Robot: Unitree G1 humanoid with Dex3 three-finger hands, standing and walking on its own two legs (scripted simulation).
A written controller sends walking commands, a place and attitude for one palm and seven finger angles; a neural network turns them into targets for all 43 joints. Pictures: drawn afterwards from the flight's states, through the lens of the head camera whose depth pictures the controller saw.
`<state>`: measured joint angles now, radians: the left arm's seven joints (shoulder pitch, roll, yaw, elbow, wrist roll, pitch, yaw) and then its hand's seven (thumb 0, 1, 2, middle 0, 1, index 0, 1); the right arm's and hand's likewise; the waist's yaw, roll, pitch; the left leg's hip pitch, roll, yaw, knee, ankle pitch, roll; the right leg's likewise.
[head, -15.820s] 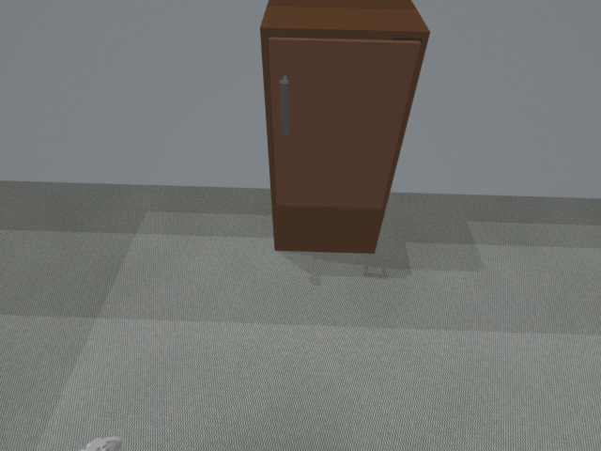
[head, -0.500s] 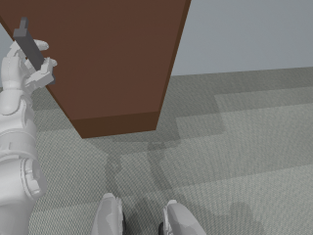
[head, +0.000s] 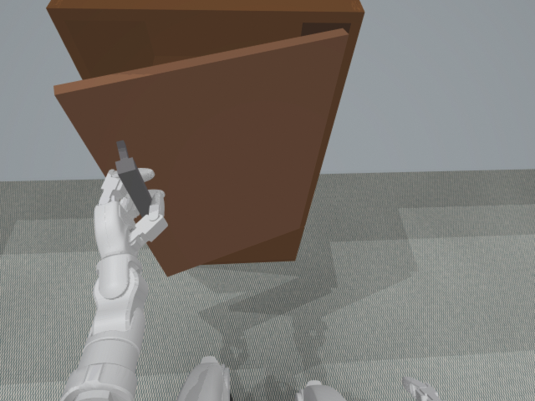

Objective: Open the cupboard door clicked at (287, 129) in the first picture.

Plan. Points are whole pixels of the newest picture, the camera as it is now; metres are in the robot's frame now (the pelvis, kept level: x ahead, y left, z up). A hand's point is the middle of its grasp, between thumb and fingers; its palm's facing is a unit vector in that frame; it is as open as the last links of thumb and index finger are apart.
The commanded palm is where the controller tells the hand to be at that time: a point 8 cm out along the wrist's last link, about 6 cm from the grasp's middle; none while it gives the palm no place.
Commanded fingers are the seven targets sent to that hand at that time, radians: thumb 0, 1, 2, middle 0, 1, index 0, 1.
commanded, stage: pull the door open along its arc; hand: left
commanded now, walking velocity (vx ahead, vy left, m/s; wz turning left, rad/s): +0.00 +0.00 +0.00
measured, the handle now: (139, 188) +0.43 +0.21 +0.04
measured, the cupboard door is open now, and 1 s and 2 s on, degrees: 20 47 50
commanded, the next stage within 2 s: open thumb and fingers to let go in 0.42 s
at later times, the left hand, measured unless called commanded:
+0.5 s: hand (243, 297) +0.26 +0.04 +0.04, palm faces +0.35 -0.94 -0.04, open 6.1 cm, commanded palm +0.22 +0.09 +0.04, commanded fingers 0.00 0.90 0.90 -0.40 -1.35 -0.40 -1.35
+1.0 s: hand (238, 286) +0.27 +0.05 +0.04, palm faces +0.42 -0.91 -0.03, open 11.4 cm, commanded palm +0.22 +0.09 +0.04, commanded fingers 0.00 -0.50 0.30 -0.28 -1.05 -0.28 -1.05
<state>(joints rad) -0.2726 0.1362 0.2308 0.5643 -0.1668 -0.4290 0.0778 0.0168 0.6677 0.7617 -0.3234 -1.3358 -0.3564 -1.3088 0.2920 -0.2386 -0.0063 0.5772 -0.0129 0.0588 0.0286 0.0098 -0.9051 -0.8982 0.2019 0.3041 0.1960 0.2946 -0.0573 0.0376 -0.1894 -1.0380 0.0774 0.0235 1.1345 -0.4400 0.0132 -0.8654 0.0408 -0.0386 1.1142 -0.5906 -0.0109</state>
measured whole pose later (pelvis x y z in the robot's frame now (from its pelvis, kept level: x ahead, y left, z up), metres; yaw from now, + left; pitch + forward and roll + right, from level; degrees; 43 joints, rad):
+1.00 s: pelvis +0.01 -0.05 +0.00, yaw +5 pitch +16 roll +1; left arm 0.23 -0.10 -0.19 0.15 0.10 -0.37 0.50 0.01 -0.17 0.44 -0.36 -1.23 -0.42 -1.23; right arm 0.22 -0.20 0.00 0.57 -0.08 0.00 0.00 0.01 -0.90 -0.90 0.20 0.30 0.20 0.29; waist -0.01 0.03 -0.20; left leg -0.95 0.04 -0.03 1.10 -0.43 -0.05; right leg -0.78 0.02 -0.10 1.16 -0.65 -0.08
